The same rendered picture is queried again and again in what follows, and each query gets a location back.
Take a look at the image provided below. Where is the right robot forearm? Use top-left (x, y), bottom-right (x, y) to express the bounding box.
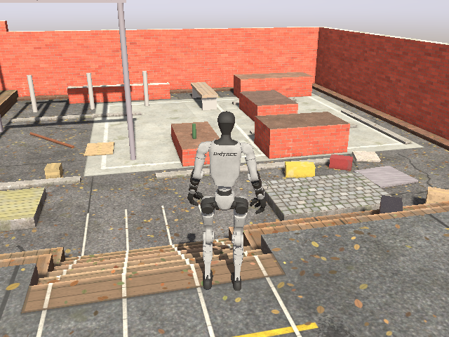
top-left (251, 171), bottom-right (264, 199)

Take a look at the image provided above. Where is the robot right hand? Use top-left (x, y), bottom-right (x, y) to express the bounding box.
top-left (250, 197), bottom-right (266, 214)

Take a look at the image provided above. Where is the left robot upper arm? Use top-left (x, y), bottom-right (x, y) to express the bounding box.
top-left (192, 141), bottom-right (211, 180)

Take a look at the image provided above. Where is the right robot shin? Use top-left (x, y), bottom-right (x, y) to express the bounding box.
top-left (233, 234), bottom-right (243, 281)

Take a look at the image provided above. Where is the left robot forearm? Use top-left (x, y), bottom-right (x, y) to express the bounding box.
top-left (189, 169), bottom-right (200, 194)

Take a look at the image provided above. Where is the robot shin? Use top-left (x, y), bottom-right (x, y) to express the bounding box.
top-left (233, 234), bottom-right (243, 281)
top-left (203, 232), bottom-right (213, 279)

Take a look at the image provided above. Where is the left robot shin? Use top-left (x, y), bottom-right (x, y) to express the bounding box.
top-left (203, 232), bottom-right (213, 279)

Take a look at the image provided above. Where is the robot left hand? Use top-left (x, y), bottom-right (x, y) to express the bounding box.
top-left (187, 192), bottom-right (203, 206)

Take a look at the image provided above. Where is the right robot upper arm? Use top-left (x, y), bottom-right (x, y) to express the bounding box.
top-left (240, 143), bottom-right (259, 182)

